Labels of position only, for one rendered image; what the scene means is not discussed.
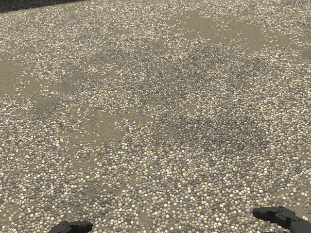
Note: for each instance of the left robot hand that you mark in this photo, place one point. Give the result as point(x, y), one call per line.
point(72, 227)

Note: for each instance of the right robot hand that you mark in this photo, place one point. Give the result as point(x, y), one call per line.
point(284, 218)

